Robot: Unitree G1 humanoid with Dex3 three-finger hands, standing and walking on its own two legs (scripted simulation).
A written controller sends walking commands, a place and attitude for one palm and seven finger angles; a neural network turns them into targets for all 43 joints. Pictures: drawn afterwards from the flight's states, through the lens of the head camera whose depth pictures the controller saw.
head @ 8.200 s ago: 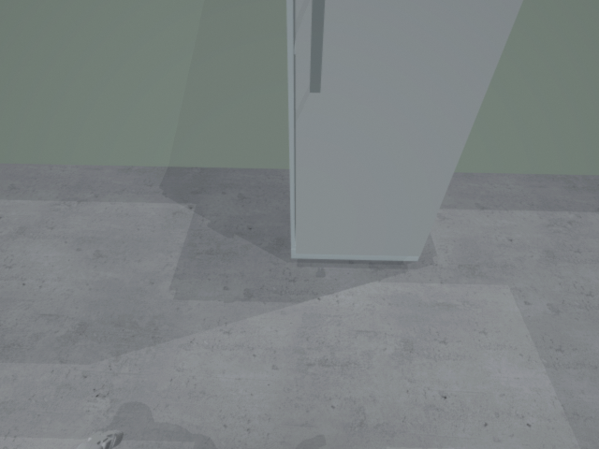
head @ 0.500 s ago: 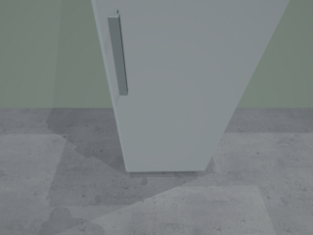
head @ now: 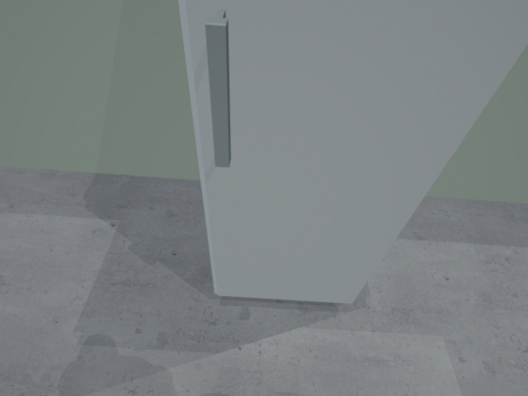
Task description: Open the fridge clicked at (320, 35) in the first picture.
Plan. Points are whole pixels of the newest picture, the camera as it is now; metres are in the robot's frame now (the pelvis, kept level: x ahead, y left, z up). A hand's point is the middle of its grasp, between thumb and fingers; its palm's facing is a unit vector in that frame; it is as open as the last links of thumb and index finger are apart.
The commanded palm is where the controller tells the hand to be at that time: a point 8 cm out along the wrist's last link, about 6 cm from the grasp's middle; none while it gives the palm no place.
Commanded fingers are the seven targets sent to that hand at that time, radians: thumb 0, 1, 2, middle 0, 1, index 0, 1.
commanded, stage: shuffle to correct the standing spot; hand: left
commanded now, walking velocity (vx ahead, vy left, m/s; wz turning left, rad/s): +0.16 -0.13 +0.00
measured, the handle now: (222, 97) +0.52 +0.12 +0.18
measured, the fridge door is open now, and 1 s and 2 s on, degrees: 0 0 0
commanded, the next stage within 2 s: come to a stop and stand still in 0.12 s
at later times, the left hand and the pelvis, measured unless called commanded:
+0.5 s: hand out of the picture +0.15 +0.12 -0.16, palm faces +0.12 -0.96 -0.24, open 7.2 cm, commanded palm none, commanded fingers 0.00 0.90 0.90 -0.20 -0.30 -0.20 -0.30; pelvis +0.09 -0.07 +0.01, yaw +4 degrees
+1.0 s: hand out of the picture +0.06 +0.19 -0.16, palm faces +0.10 -0.95 -0.29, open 7.4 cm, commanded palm none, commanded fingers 0.00 0.90 0.90 -0.20 -0.30 -0.20 -0.30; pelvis +0.06 -0.01 +0.00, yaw +1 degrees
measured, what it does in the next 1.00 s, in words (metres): steps on the spot: right foot, then left foot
